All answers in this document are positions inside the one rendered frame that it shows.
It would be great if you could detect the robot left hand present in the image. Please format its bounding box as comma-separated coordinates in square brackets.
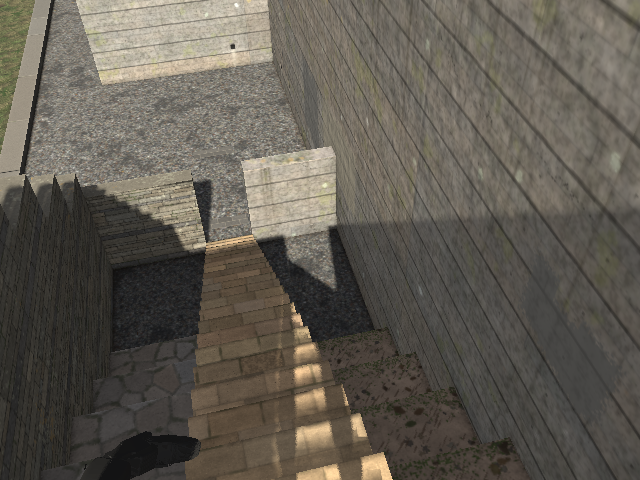
[80, 431, 201, 480]

